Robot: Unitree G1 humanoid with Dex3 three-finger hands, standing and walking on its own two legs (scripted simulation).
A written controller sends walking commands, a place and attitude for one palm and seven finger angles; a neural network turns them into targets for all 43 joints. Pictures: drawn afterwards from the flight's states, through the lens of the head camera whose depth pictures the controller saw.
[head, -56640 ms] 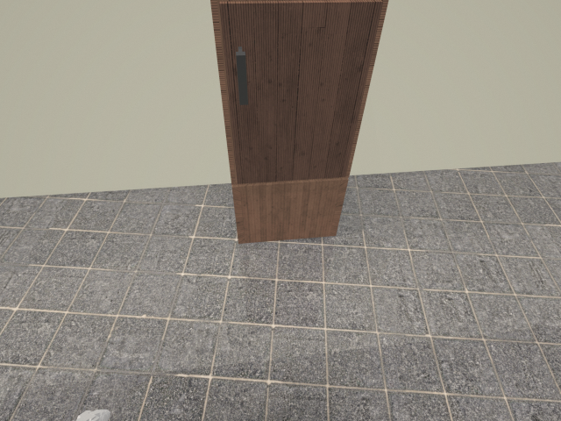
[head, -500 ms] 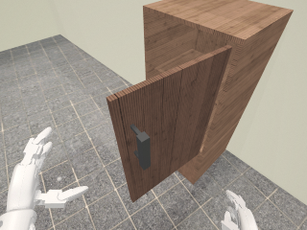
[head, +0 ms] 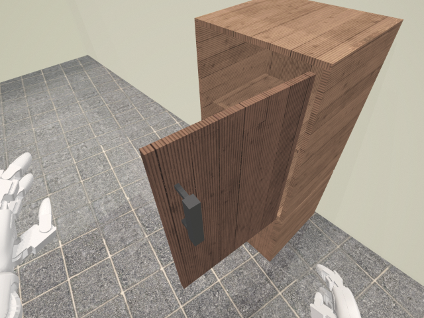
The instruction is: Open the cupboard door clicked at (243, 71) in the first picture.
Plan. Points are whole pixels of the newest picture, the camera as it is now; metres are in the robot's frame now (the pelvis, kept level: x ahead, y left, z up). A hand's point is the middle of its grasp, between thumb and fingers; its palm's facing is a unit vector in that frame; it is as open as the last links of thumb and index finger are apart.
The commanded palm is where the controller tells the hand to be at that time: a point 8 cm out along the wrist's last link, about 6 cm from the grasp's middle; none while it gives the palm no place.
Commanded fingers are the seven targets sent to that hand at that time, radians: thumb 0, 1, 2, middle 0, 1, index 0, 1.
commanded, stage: draw the hand back to the body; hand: left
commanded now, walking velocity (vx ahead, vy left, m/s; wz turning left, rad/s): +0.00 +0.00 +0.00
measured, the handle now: (188, 214) +0.30 +0.09 +0.04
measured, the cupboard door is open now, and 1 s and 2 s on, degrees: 83 83 83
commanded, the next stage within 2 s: step back with the hand held close in 0.28 s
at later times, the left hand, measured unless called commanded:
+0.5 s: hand (52, 229) +0.18 +0.25 +0.16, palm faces +0.44 -0.78 -0.44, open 7.4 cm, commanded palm +0.13 +0.29 +0.17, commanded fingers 0.00 0.90 0.90 -0.20 -0.30 -0.20 -0.30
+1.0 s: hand (8, 282) +0.11 +0.28 +0.15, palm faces +0.39 -0.77 -0.51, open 7.4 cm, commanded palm +0.05 +0.32 +0.17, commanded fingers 0.00 0.90 0.90 -0.20 -0.30 -0.20 -0.30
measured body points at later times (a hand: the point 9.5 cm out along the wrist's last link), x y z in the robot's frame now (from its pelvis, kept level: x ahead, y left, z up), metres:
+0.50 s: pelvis -0.01 -0.01 +0.00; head -0.02 -0.03 +0.45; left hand +0.15 +0.29 +0.18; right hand +0.18 -0.23 -0.09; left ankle -0.02 +0.11 -0.74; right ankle -0.02 -0.12 -0.74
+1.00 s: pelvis -0.09 +0.02 -0.01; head -0.07 +0.03 +0.44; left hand +0.09 +0.32 +0.17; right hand +0.09 -0.23 -0.08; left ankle -0.02 +0.11 -0.74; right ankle -0.02 -0.12 -0.74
